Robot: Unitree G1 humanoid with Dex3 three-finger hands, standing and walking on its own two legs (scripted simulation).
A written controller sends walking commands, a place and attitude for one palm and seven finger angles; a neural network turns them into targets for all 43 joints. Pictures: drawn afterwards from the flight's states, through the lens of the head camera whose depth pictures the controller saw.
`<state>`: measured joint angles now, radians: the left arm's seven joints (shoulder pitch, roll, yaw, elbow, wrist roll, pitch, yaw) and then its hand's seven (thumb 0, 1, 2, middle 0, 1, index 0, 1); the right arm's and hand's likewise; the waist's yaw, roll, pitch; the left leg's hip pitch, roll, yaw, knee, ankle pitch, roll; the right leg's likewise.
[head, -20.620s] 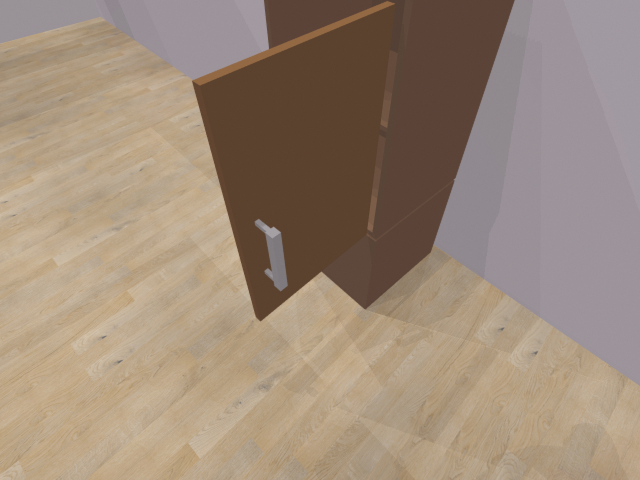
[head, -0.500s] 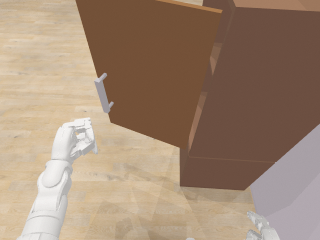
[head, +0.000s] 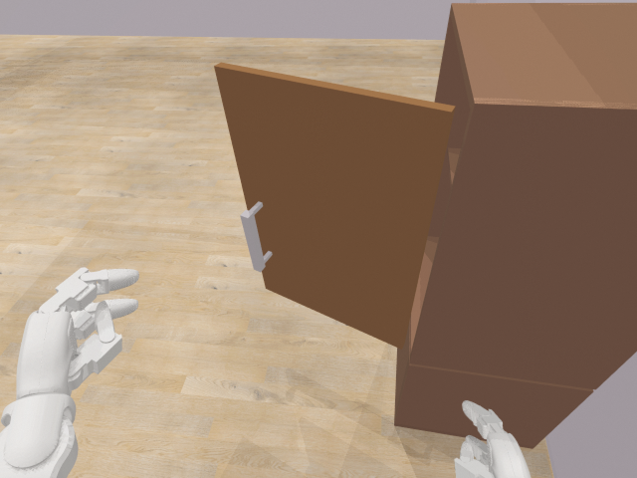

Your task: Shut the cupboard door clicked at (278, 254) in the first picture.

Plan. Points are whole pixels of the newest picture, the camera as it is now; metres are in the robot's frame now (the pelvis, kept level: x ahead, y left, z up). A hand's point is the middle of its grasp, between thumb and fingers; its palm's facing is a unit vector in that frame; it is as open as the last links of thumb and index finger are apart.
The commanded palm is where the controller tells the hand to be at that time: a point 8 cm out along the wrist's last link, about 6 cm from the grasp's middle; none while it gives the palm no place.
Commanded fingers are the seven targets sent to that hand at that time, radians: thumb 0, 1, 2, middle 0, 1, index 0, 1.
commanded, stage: draw the hand back to the body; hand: left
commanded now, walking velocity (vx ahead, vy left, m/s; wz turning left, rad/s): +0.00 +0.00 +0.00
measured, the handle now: (258, 237) +0.61 +0.22 -0.11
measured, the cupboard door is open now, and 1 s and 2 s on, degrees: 71 71 71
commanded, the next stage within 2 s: step back with the hand held close in 0.52 s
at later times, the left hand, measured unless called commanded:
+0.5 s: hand (89, 367) +0.17 +0.24 +0.15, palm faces +0.44 -0.81 -0.39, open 7.4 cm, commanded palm +0.13 +0.28 +0.17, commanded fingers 0.00 0.90 0.90 -0.20 -0.30 -0.20 -0.30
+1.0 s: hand (59, 347) +0.19 +0.27 +0.16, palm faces +0.36 -0.76 -0.54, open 7.4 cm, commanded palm +0.12 +0.31 +0.17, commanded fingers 0.00 0.90 0.90 -0.20 -0.30 -0.20 -0.30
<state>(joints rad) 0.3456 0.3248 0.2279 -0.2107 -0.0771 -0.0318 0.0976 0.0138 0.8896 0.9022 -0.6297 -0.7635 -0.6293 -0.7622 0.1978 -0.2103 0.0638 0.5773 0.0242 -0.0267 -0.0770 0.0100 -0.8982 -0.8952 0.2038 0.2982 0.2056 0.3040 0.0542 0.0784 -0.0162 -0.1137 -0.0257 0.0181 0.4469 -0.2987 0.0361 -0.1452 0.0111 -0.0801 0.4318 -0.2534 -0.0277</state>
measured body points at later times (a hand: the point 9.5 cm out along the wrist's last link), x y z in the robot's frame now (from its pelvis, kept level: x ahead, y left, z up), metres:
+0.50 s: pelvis -0.01 -0.02 +0.00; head -0.04 -0.05 +0.45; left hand +0.14 +0.28 +0.17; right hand +0.16 -0.24 -0.09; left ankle -0.04 +0.09 -0.74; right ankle -0.01 -0.10 -0.74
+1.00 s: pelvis -0.02 +0.01 -0.01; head +0.01 -0.01 +0.44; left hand +0.16 +0.31 +0.19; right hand +0.15 -0.24 -0.10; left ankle -0.04 +0.09 -0.74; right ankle -0.01 -0.10 -0.74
